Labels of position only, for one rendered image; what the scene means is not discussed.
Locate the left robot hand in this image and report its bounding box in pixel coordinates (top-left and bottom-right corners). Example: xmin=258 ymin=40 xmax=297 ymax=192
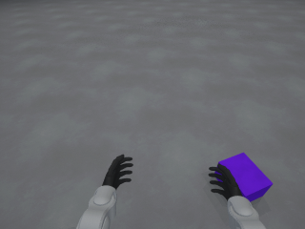
xmin=102 ymin=155 xmax=133 ymax=190

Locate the left robot forearm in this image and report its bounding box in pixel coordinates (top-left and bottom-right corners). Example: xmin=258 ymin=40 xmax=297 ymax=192
xmin=76 ymin=185 xmax=117 ymax=229

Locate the right robot hand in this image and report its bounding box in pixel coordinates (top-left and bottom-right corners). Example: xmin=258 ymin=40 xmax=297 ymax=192
xmin=208 ymin=163 xmax=243 ymax=201

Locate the carton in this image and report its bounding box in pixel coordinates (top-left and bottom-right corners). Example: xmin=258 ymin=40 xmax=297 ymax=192
xmin=214 ymin=153 xmax=273 ymax=202

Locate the right robot forearm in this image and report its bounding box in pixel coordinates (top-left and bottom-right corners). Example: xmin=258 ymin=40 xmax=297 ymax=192
xmin=227 ymin=196 xmax=266 ymax=229

